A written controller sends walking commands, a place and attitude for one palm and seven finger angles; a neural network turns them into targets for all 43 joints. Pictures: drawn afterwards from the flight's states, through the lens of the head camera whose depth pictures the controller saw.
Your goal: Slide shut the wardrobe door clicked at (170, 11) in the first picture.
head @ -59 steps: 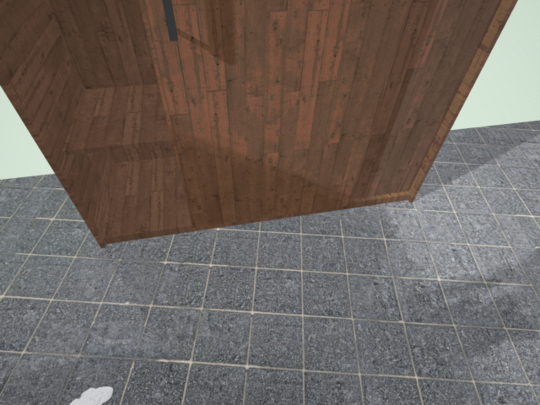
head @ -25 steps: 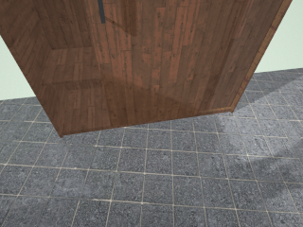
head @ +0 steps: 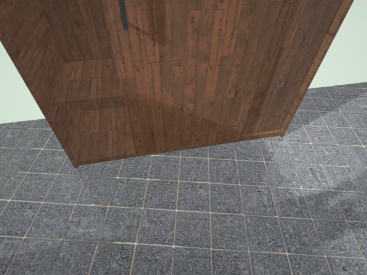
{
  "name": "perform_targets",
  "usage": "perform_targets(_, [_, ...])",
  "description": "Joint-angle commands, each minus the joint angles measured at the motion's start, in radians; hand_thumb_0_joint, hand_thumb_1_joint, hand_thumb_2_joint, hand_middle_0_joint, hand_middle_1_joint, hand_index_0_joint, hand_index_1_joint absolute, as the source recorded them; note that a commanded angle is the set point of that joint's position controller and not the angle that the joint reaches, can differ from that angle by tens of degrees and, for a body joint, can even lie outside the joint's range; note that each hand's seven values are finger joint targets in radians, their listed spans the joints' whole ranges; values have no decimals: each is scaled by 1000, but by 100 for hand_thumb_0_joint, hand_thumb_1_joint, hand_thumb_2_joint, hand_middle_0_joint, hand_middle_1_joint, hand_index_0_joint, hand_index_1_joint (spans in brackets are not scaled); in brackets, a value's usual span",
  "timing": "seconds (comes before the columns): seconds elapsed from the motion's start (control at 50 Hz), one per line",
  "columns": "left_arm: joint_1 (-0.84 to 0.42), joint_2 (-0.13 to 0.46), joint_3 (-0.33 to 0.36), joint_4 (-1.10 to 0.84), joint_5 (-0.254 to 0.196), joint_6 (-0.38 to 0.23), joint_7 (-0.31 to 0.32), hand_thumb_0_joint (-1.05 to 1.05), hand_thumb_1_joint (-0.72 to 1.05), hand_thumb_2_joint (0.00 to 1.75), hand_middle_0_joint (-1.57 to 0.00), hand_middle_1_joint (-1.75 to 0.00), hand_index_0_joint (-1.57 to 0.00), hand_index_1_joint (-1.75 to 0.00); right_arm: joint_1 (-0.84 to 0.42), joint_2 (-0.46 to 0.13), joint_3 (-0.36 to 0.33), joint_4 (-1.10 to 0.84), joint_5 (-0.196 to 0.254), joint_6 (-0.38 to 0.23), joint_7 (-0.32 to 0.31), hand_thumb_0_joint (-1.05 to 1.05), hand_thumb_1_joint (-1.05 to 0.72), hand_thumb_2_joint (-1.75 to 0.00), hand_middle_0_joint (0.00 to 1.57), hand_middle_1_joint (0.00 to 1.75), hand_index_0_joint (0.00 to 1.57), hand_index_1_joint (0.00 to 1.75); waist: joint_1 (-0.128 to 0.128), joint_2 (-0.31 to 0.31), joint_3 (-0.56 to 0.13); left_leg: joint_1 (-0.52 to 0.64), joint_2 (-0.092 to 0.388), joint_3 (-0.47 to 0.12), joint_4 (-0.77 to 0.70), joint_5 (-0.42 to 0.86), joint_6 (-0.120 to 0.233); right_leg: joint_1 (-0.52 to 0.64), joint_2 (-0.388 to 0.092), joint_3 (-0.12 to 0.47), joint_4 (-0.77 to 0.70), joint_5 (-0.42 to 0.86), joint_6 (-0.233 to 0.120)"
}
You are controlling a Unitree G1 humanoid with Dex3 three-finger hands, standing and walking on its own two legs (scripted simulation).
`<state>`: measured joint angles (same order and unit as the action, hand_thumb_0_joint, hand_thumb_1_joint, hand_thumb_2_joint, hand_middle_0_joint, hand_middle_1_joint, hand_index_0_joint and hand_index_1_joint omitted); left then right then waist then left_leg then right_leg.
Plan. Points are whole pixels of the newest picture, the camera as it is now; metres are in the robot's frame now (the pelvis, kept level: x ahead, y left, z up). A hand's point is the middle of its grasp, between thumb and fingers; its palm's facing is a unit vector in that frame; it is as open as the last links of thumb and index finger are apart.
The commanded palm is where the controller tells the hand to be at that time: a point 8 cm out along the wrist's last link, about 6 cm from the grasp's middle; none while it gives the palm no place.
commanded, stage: look at it before walking up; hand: right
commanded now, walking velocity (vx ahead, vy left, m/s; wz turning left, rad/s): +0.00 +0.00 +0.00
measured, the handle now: out of the picture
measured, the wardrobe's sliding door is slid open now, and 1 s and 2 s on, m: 0.39 0.39 0.39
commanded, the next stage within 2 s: walk to a spot facing it in 0.26 s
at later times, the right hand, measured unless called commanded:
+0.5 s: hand out of the picture +0.07 -0.25 -0.16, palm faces -0.03 +0.94 -0.34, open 7.4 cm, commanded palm none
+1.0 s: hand out of the picture +0.06 -0.17 -0.17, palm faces -0.21 +0.95 -0.25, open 7.4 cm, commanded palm none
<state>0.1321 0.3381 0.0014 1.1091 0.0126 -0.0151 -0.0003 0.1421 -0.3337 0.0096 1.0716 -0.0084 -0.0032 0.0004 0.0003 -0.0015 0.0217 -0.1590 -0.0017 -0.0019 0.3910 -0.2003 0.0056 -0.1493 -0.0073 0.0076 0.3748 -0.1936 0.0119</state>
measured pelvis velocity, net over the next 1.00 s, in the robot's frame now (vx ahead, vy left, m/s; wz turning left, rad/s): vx -0.02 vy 0.01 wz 0.29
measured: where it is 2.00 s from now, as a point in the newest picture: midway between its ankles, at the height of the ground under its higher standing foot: outside the picture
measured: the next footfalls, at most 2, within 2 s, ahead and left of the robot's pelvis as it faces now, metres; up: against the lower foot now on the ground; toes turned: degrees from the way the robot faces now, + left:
right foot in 1.20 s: +0.06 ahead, -0.13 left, +0.00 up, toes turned +23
left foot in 1.68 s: +0.08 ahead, +0.22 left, +0.00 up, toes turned +49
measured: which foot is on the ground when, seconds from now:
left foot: down 0.00-1.00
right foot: down 0.00-0.76, up 0.78-1.00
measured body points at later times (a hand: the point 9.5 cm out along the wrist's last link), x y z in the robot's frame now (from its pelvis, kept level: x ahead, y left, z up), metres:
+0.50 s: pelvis +0.00 +0.00 +0.00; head +0.01 +0.00 +0.45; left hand +0.09 +0.29 -0.13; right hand +0.08 -0.30 -0.13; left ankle +0.01 +0.12 -0.75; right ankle +0.01 -0.13 -0.75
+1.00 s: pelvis -0.02 +0.01 -0.01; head +0.02 +0.04 +0.44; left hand +0.01 +0.28 -0.16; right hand +0.07 -0.22 -0.15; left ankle +0.00 +0.10 -0.75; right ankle +0.00 -0.14 -0.68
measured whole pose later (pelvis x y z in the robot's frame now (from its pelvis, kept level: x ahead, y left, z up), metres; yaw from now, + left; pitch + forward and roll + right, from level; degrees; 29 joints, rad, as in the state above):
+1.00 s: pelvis -0.02 +0.01 -0.01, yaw +16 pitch +1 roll -2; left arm 0.13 0.23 0.06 0.95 0.01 0.04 0.02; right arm 0.29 -0.19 -0.04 0.92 -0.02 0.04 0.00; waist -0.04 0.00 0.07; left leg -0.32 -0.08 -0.10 0.51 -0.20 0.06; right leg -0.46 -0.03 0.00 1.02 -0.38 0.07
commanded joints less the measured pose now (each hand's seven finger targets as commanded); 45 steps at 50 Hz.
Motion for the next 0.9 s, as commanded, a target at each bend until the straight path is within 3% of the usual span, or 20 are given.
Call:
perform_targets(0.0, [-45, 204, 36, -65, -4, -19, 12, 0, 90, 90, -20, -30, -20, -30, -39, -212, -48, -63, -3, -26, -11, 0, -90, -90, 20, 30, 20, 30, -2, 2, -39, 0, 120, -109, -84, 61, 28, -2, -106, 94, -59, 85, -35])
perform_targets(0.38, [-46, 207, 40, -62, -4, -20, 17, 0, 90, 90, -20, -30, -20, -30, -40, -212, -50, -60, -4, -22, -10, 0, -90, -90, 20, 30, 20, 30, 2, 7, -43, 1, 117, -114, -71, 152, 28, 35, -117, 77, -52, 130, -33])
perform_targets(0.44, [17, 89, 26, -71, -2, 1, 23, 0, 90, 90, -20, -30, -20, -30, 23, -108, -38, -70, -4, 12, -15, 0, -90, -90, 20, 30, 20, 30, 5, 16, -40, -48, 109, -133, -6, 207, 16, 26, -124, 24, 6, 119, -16])
perform_targets(0.48, [32, 94, 38, -96, -2, 12, 28, 0, 90, 90, -20, -30, -20, -30, 38, -107, -47, -97, -7, 26, -12, 0, -90, -90, 20, 30, 20, 30, 6, 10, -19, -97, 93, -147, 36, 199, 17, 3, -136, 15, 27, 81, -19])
perform_targets(0.54, [33, 105, 57, -141, 0, 19, 31, 0, 90, 90, -20, -30, -20, -30, 55, -102, -60, -140, -11, 36, -6, 0, -90, -90, 20, 30, 20, 30, 6, -10, -35, -153, 67, -155, 112, 188, 19, -9, -165, 15, 55, 41, -34])
perform_targets(0.6, [21, 119, 76, -179, 0, 20, 33, 0, 90, 90, -20, -30, -20, -30, 75, -75, -68, -175, -11, 41, 2, 0, -90, -90, 20, 30, 20, 30, -1, -95, -36, -211, 13, -106, 261, 115, 4, -26, -238, 55, 31, 26, -74])
perform_targets(0.64, [-1, 121, 85, -198, 0, 14, 31, 0, 90, 90, -20, -30, -20, -30, 100, -43, -75, -190, -12, 46, 7, 0, -90, -90, 20, 30, 20, 30, -18, -187, -36, -217, -10, -25, 433, -169, -17, -63, -333, 91, -7, 120, -141])
perform_targets(0.66, [-11, 117, 88, -209, 2, 13, 30, 0, 90, 90, -20, -30, -20, -30, 109, -33, -79, -199, -11, 48, 9, 0, -90, -90, 20, 30, 20, 30, -21, -203, -26, -206, 10, -5, 470, -258, -22, -87, -357, 74, -2, 162, -162])
perform_targets(0.68, [-34, 111, 89, -219, 5, 13, 31, 0, 90, 90, -20, -30, -20, -30, 134, -24, -85, -199, -11, 46, 12, 0, -90, -90, 20, 30, 20, 30, -42, -181, -25, -161, 30, -10, 424, -252, -18, -113, -351, 41, 57, 209, -152])
perform_targets(0.7, [-47, 106, 91, -229, 6, 16, 31, 0, 90, 90, -20, -30, -20, -30, 181, -27, -91, -194, -15, 40, 14, 0, -90, -90, 20, 30, 20, 30, -66, -110, -25, -89, 28, -4, 318, -167, -12, -165, -316, -17, 162, 184, -112])
perform_targets(0.72, [-48, 79, 90, -237, 2, 25, 28, 0, 90, 90, -20, -30, -20, -30, 235, -60, -102, -184, -21, 27, 10, 0, -90, -90, 20, 30, 20, 30, -92, 47, -20, -25, 89, -122, 109, 60, 15, -243, -206, -110, 398, 45, -30])
perform_targets(0.74, [-18, -17, 73, -274, -4, 27, 21, 0, 90, 90, -20, -30, -20, -30, 252, -174, -122, -191, -30, 10, -7, 0, -90, -90, 20, 30, 20, 30, -70, 382, -28, 33, 349, -561, -68, 310, 117, -476, -25, -152, 676, -369, 49])
perform_targets(0.76, [-55, 22, 76, -280, -4, 37, 28, 0, 90, 90, -20, -30, -20, -30, 275, -157, -119, -194, -12, 14, -19, 0, -90, -90, 20, 30, 20, 30, -97, 277, -51, -43, 351, -597, -129, 238, 168, -416, -34, 18, 756, -384, 35])
perform_targets(0.78, [-64, 10, 81, -274, -6, 35, 27, 0, 90, 90, -20, -30, -20, -30, 202, -139, -119, -203, -14, 18, -20, 0, -90, -90, 20, 30, 20, 30, -57, 210, -16, -63, 317, -578, -117, 134, 199, -445, -47, 41, 803, -326, 32])
perform_targets(0.82, [-25, 5, 81, -248, 1, 32, 22, 0, 90, 90, -20, -30, -20, -30, 125, -89, -110, -232, -11, 14, -21, 0, -90, -90, 20, 30, 20, 30, -21, 124, -31, -61, 240, -448, -77, 152, 184, -415, -69, 36, 777, -209, 43])
perform_targets(0.86, [-4, -9, 80, -237, 1, 33, 23, 0, 90, 90, -20, -30, -20, -30, 133, -79, -110, -230, -11, 10, -19, 0, -90, -90, 20, 30, 20, 30, -16, 122, -70, -36, 210, -392, -57, 207, 172, -383, -60, 16, 727, -186, 53])
perform_targets(0.88, [-6, -13, 79, -236, 1, 35, 25, 0, 90, 90, -20, -30, -20, -30, 144, -76, -112, -226, -11, 11, -18, 0, -90, -90, 20, 30, 20, 30, -23, 117, -74, -32, 201, -394, -57, 205, 172, -376, -53, 12, 711, -183, 56])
